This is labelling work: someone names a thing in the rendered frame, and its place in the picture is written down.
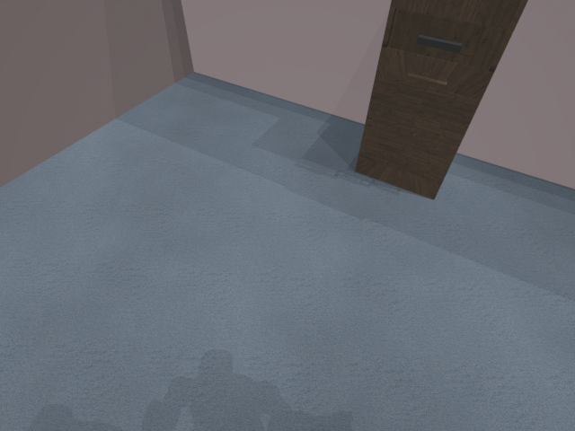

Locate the drawer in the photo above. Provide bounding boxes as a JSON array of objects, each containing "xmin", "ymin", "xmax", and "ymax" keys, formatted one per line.
[{"xmin": 388, "ymin": 8, "xmax": 506, "ymax": 70}]

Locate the handle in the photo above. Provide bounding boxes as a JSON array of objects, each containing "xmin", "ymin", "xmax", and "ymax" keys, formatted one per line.
[
  {"xmin": 416, "ymin": 34, "xmax": 463, "ymax": 53},
  {"xmin": 405, "ymin": 73, "xmax": 447, "ymax": 91}
]

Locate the cabinet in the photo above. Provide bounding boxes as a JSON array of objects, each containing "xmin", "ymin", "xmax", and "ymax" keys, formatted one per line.
[{"xmin": 355, "ymin": 0, "xmax": 528, "ymax": 199}]

